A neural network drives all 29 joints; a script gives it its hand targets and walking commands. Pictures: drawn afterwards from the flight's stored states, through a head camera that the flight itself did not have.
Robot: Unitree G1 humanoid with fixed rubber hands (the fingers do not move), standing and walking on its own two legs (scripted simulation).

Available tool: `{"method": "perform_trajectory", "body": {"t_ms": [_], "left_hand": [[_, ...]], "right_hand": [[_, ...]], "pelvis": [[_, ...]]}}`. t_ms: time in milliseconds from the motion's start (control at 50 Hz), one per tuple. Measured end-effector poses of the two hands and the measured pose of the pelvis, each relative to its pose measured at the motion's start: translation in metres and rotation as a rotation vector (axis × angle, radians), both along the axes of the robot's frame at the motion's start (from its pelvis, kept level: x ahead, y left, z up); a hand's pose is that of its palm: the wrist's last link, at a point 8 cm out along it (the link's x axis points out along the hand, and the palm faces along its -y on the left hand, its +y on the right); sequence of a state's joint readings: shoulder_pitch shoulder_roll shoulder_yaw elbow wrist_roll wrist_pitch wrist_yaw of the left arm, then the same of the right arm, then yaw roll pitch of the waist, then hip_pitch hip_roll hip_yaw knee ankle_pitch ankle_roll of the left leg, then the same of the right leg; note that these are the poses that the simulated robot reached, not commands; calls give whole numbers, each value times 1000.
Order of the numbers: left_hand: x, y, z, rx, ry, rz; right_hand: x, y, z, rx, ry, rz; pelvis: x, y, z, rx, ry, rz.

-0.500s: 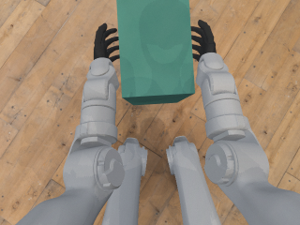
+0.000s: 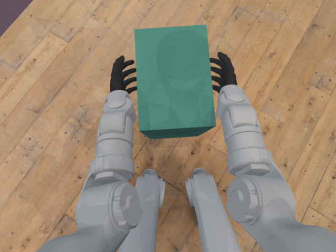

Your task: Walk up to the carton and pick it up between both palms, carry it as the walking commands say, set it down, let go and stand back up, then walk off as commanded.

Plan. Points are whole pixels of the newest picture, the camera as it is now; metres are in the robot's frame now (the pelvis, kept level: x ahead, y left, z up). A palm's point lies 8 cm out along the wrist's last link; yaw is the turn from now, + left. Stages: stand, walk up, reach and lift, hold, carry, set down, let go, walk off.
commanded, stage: reach and lift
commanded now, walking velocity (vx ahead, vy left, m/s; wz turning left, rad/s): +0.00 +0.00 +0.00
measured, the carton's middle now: (172, 93) +0.49 +0.00 -0.13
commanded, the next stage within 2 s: none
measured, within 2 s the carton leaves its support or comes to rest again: neither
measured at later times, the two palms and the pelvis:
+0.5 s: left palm (110, 87) +0.45 +0.12 +0.02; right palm (238, 83) +0.45 -0.12 +0.01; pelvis +0.02 +0.00 +0.07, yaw +0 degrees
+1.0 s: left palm (96, 81) +0.43 +0.12 +0.09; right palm (256, 77) +0.43 -0.12 +0.08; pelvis +0.05 +0.00 +0.13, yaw +0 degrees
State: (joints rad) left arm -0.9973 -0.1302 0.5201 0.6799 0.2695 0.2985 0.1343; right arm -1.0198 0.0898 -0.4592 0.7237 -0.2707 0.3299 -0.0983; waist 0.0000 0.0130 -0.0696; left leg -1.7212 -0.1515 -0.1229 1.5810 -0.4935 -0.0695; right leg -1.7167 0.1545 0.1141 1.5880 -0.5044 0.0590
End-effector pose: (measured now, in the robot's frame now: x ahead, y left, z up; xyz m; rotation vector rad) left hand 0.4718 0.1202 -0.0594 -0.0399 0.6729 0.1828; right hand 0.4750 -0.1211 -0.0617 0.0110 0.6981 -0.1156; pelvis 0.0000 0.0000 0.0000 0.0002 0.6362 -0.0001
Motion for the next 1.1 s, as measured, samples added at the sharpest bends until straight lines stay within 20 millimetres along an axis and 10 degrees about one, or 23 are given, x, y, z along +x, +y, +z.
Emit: {"method": "perform_trajectory", "body": {"t_ms": [1100], "left_hand": [[-46,-1,163,8,-21,0]], "right_hand": [[-48,-1,158,15,-21,-11]], "pelvis": [[49,-2,145,7,-239,-9]]}}
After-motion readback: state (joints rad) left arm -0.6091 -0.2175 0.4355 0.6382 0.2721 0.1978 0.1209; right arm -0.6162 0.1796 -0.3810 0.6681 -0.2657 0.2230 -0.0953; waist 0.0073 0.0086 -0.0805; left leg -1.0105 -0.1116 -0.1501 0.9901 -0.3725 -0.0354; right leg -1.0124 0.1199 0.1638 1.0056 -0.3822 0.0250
